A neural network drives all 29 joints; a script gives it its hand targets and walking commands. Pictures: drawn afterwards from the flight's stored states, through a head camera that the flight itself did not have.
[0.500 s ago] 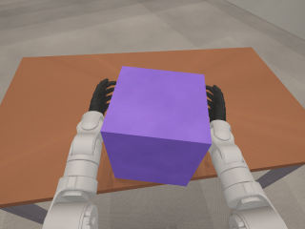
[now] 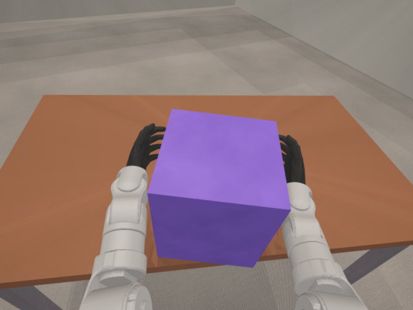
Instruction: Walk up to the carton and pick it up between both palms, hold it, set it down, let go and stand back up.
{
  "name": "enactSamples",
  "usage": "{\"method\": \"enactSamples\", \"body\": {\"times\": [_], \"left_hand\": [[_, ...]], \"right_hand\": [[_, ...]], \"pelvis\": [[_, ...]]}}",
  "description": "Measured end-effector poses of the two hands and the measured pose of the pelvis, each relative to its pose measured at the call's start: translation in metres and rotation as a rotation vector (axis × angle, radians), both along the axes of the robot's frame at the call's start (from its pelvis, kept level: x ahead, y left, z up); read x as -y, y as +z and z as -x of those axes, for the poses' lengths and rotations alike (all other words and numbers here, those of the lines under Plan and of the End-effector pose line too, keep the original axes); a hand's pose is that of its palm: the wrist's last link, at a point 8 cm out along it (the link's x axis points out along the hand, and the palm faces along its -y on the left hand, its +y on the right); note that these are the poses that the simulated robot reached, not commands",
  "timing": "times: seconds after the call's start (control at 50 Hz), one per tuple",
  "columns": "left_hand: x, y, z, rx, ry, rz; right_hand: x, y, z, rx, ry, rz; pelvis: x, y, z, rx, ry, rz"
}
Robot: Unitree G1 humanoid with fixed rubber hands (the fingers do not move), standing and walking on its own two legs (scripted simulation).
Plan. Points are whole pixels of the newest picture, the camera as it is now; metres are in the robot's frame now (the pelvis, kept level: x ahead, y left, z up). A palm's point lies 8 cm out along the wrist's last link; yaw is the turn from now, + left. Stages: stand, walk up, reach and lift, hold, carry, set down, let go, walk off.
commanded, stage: reach and lift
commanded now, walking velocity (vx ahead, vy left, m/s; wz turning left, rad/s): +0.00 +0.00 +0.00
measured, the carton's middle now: (214, 192) +0.34 -0.01 +0.05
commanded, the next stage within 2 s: none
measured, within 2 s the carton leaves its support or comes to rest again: leaves its support in 1.16 s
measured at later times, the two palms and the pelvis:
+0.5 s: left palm (140, 162) +0.36 +0.15 +0.10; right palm (292, 180) +0.34 -0.16 +0.09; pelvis +0.00 +0.00 +0.00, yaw +0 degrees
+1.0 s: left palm (140, 163) +0.36 +0.15 +0.10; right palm (292, 180) +0.33 -0.16 +0.10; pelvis -0.01 +0.00 +0.00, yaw +1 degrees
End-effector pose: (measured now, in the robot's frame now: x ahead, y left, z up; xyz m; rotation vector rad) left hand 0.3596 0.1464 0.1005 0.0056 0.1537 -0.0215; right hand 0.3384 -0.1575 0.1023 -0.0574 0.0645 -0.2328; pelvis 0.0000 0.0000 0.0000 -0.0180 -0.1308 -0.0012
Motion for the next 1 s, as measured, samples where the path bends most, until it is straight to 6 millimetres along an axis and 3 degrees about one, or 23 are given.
{"method": "enactSamples", "body": {"times": [1.0], "left_hand": [[0.0012,-0.0008,0.0006,-0.006,-0.006,-0.037]], "right_hand": [[0.0006,-0.0072,0.004,0.043,0.0,-0.012]], "pelvis": [[0.0041,0.0009,0.006,-0.026,0.009,0.005]]}}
